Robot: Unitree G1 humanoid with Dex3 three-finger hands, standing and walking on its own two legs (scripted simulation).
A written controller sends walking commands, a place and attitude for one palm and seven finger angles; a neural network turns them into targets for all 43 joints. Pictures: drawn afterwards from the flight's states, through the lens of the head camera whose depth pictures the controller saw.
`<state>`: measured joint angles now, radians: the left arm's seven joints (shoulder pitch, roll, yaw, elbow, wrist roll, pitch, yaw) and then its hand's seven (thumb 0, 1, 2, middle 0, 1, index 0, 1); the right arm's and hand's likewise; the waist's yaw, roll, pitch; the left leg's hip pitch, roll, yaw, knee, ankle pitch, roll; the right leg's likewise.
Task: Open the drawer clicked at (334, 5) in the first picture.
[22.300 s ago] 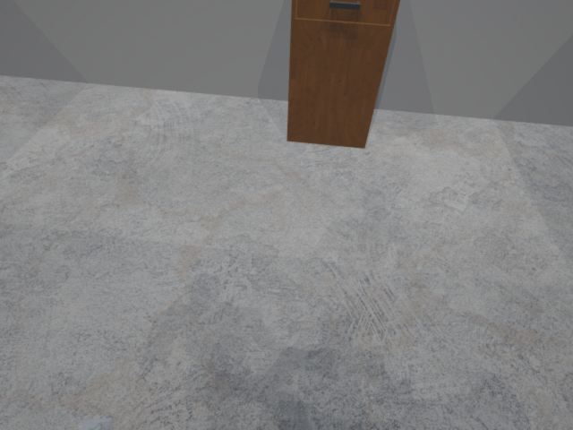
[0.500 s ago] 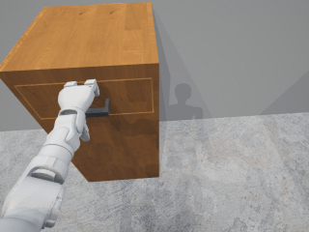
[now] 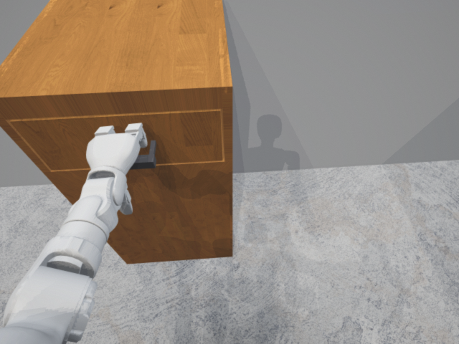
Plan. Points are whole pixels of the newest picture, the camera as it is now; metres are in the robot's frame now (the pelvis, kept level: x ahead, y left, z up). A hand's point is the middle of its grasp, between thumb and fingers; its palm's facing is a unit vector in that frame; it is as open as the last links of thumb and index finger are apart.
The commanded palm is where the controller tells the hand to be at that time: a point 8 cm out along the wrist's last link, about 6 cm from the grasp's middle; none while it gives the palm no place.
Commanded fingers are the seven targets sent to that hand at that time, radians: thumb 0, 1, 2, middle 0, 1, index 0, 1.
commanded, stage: lower the fingers behind the handle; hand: left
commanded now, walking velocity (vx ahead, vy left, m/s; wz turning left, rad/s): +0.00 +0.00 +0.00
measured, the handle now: (125, 154) +0.49 +0.22 +0.01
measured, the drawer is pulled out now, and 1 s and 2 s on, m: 0.00 0.00 0.00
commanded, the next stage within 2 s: close the thumb around the handle in 1.14 s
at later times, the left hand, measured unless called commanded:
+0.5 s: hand (127, 180) +0.44 +0.21 +0.00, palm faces -0.07 -0.05 -1.00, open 13.8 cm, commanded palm +0.42 +0.21 +0.06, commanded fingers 0.00 -0.50 0.30 -0.30 -1.20 -0.30 -1.20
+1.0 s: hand (129, 181) +0.44 +0.21 -0.01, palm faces -0.05 -0.03 -1.00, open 13.8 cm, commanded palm +0.42 +0.20 +0.05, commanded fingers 0.00 -0.50 0.30 -0.30 -1.20 -0.30 -1.20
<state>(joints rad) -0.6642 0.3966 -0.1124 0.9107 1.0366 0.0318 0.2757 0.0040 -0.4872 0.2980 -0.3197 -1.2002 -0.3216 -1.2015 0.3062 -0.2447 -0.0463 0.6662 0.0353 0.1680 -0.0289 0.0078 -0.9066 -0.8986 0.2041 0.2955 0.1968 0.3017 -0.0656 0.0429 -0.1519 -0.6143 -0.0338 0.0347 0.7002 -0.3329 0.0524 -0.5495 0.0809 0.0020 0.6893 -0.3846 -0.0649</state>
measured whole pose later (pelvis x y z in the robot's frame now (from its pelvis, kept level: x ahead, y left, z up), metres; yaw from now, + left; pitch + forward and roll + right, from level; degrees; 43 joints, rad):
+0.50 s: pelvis +0.00 +0.00 -0.01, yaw +0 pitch +17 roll -1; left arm -0.64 0.41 -0.09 0.94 1.06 -0.02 0.33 0.00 -0.49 0.30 -0.32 -1.20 -0.32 -1.20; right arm 0.32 -0.24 -0.06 0.67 0.02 0.16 -0.03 0.01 -0.91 -0.90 0.20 0.30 0.20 0.30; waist -0.08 0.04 -0.17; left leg -0.71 -0.03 0.03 0.78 -0.37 0.05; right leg -0.64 0.09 -0.01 0.76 -0.41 -0.07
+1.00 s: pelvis +0.00 +0.01 -0.02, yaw -1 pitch +18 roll -1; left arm -0.68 0.38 -0.10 1.00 1.07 0.02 0.38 0.00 -0.49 0.30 -0.29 -1.20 -0.32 -1.20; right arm 0.35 -0.23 -0.05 0.67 0.02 0.16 -0.02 0.01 -0.91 -0.90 0.21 0.30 0.20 0.30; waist -0.09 0.05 -0.19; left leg -0.77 -0.03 0.04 0.83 -0.38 0.06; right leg -0.69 0.09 0.00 0.80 -0.42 -0.05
